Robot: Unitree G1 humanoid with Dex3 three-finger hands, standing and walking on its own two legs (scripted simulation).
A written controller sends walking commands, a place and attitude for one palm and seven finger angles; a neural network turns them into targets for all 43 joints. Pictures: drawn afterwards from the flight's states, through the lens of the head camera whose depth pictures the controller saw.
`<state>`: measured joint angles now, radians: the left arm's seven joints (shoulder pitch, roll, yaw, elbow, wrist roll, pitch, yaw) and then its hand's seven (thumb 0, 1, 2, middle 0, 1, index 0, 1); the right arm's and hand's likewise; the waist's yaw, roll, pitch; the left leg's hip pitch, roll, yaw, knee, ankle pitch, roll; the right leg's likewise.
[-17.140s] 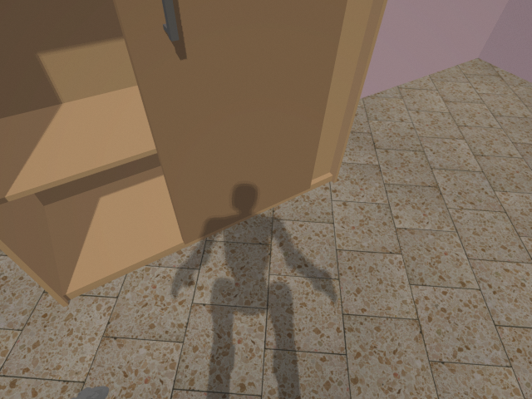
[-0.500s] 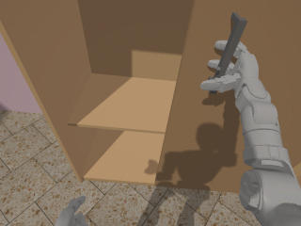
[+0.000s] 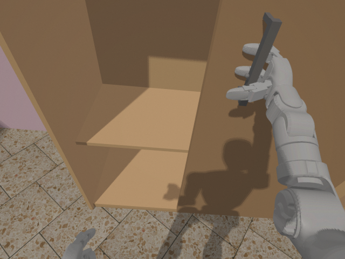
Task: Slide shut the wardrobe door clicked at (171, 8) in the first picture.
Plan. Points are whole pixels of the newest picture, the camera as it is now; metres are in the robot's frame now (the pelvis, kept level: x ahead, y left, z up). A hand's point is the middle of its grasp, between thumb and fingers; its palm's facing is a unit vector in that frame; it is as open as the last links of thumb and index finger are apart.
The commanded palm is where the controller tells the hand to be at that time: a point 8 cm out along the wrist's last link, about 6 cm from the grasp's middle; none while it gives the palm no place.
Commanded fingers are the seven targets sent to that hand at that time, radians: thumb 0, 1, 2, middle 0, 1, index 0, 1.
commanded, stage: grip the handle and tug to test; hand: right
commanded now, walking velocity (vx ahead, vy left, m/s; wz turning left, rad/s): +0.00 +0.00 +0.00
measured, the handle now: (254, 63) +0.49 -0.13 +0.25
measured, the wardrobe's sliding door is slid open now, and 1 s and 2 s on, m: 0.49 0.49 0.48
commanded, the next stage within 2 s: tug the door sideways, standing still in 1.40 s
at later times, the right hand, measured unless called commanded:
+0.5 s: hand (246, 76) +0.44 -0.11 +0.24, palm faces -0.01 +1.00 +0.00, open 8.3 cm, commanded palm +0.41 -0.16 +0.24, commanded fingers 0.00 -0.76 -0.84 0.44 1.38 0.44 1.38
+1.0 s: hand (247, 77) +0.44 -0.11 +0.24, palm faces -0.01 +1.00 +0.00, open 5.3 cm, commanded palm +0.41 -0.16 +0.24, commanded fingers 0.00 -0.90 -0.90 0.45 1.40 0.45 1.40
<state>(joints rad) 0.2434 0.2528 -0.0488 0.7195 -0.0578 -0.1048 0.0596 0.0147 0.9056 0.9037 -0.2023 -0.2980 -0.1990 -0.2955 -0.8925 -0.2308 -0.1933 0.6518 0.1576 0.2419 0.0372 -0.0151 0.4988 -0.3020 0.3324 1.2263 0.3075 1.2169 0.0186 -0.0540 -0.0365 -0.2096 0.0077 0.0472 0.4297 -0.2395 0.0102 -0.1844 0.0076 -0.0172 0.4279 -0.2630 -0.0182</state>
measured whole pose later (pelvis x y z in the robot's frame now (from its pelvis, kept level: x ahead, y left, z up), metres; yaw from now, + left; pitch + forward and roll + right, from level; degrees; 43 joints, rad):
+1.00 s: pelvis +0.00 -0.01 +0.00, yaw +0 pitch +0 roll +0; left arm 0.21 0.25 -0.05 0.71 -0.05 -0.07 0.05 0.01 0.91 0.90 -0.20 -0.30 -0.20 -0.30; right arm -0.83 -0.20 -0.17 0.52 0.16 0.30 0.01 0.01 -0.77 -0.84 0.43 1.40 0.40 1.40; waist 0.01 -0.06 -0.04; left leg -0.18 0.01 0.04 0.42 -0.25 0.00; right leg -0.16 0.01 -0.02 0.42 -0.27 -0.02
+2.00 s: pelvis +0.01 -0.01 +0.00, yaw -3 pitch +0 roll +0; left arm 0.16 0.20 -0.05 0.72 -0.04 -0.05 0.01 0.01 0.91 0.90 -0.20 -0.30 -0.20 -0.30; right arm -0.86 -0.10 -0.04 0.47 0.14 0.34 -0.12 0.00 -0.79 -0.82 0.37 1.39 0.29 1.40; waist -0.04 -0.06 -0.03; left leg -0.18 0.04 0.09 0.47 -0.28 0.00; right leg -0.18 0.04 0.03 0.47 -0.29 -0.03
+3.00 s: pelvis +0.01 +0.09 -0.02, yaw -3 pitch -3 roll -2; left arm 0.01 0.20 0.05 0.61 -0.03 0.04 0.00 0.01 0.91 0.90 -0.20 -0.30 -0.20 -0.30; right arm -0.82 -0.21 -0.03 0.22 0.07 -0.11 -0.09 -0.08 -0.73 -0.86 0.45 1.40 0.29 1.36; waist -0.01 0.02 0.28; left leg -0.51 -0.06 -0.02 1.24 -0.47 0.04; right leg -0.24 -0.05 -0.10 0.59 -0.30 0.01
